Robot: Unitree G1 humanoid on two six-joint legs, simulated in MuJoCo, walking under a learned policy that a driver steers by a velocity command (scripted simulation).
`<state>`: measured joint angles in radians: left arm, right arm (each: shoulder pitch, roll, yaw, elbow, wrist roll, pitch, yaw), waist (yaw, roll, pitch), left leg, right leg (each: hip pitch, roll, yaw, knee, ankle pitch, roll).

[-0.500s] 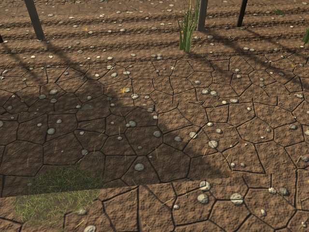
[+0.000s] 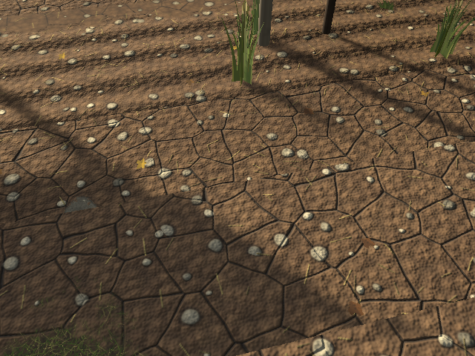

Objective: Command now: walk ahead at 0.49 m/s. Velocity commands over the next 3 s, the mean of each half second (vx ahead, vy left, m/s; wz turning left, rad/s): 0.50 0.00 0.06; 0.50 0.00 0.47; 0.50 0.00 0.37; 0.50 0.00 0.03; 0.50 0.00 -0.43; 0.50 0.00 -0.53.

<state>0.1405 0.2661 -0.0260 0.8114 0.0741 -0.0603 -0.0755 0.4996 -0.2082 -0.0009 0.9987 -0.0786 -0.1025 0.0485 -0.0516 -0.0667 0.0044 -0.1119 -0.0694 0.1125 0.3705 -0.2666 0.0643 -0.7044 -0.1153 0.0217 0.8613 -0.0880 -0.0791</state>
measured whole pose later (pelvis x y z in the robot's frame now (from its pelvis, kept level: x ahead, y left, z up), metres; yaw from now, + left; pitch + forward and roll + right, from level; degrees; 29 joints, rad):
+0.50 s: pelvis +0.28 -0.05 +0.01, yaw +2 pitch +0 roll -2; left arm 0.45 0.19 0.02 1.00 0.08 -0.11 -0.03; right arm 0.19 -0.23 -0.03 0.89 -0.08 -0.08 0.06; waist 0.07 0.04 0.03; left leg -0.64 0.10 -0.03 0.88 -0.10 0.04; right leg -0.07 0.07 -0.10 0.21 -0.14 -0.07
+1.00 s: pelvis +0.63 +0.11 -0.17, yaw +19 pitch +1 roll -3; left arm 0.62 0.17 -0.03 1.10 0.08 -0.06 -0.07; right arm 0.15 -0.22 -0.04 0.94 -0.07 -0.08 0.06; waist 0.11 0.02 0.01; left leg -0.40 0.03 0.05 0.54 -0.11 0.07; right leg 0.00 -0.07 -0.04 1.50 -0.78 0.11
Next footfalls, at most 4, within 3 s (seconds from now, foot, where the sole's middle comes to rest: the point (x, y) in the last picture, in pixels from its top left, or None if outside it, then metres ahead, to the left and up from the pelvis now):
0.20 right None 0.31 -0.14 -0.77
0.92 left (160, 319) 0.71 0.23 -0.94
1.34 right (195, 235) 1.03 0.12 -0.94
1.90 left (111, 223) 1.10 0.44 -0.94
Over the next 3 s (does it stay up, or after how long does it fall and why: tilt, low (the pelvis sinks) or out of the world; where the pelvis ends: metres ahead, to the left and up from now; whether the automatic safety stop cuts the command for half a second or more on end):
stays up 1.60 0.58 -0.32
